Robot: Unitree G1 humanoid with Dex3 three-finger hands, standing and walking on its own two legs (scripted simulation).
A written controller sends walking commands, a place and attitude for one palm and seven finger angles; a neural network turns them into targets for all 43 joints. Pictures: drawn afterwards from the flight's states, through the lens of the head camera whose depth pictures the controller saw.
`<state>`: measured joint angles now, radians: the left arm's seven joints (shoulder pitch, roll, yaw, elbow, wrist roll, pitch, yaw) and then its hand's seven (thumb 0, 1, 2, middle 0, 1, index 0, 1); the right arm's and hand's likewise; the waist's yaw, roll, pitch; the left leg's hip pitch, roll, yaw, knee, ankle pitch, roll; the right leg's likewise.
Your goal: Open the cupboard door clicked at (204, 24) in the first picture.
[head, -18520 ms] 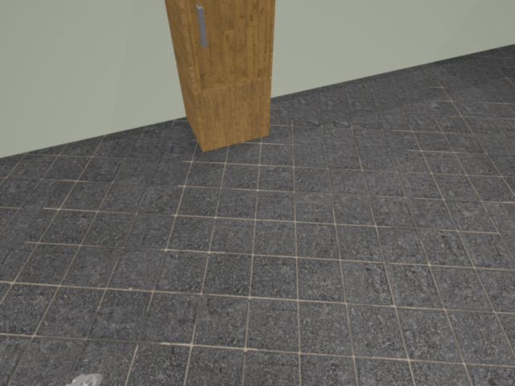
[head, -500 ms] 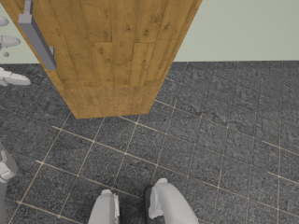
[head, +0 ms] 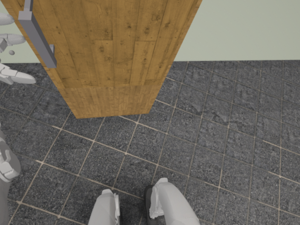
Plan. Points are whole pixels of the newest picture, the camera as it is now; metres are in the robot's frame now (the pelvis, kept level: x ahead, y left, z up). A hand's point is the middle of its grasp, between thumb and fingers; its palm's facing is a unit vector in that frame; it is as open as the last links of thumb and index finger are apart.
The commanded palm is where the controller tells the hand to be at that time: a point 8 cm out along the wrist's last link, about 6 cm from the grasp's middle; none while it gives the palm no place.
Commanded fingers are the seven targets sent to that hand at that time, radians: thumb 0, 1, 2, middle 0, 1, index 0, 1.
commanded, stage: slide the fingers in behind the handle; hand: left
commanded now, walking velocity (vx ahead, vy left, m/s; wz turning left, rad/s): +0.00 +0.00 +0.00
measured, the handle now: (41, 36) +0.55 +0.22 +0.05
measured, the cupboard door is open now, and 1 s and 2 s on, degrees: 0 0 0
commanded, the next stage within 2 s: move the hooked fingers beside the handle in 1.40 s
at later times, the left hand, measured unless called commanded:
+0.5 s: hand (21, 53) +0.51 +0.26 +0.05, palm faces +0.10 -0.99 -0.02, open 14.3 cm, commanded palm +0.50 +0.26 +0.05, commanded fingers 0.00 -0.50 0.30 -0.30 -1.20 -0.30 -1.20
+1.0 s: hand (29, 58) +0.50 +0.24 +0.05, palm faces +0.13 -0.99 +0.00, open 15.3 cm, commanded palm +0.49 +0.23 +0.05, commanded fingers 0.00 -0.50 0.30 -0.30 -1.20 -0.30 -1.20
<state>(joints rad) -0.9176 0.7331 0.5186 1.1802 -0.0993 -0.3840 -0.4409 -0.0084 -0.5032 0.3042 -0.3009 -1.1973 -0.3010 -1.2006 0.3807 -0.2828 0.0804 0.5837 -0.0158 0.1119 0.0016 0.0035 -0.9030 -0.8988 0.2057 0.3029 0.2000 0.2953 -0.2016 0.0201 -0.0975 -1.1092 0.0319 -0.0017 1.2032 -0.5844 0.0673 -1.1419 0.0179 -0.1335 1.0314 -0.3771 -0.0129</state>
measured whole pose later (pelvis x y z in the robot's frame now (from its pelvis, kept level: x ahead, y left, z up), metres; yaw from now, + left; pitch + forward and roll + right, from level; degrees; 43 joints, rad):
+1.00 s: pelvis +0.01 -0.01 +0.01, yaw +3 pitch +26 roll -6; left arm -0.87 0.54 0.35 1.15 -0.16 -0.45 -0.24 -0.01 -0.50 0.30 -0.30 -1.20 -0.03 -1.14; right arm 0.35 -0.26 0.04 0.65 -0.04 0.09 0.03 0.00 -0.90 -0.90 0.20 0.30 0.20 0.30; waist -0.15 0.02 -0.11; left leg -1.04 0.01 -0.03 1.16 -0.58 0.05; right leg -1.07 0.00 -0.16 1.01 -0.40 -0.03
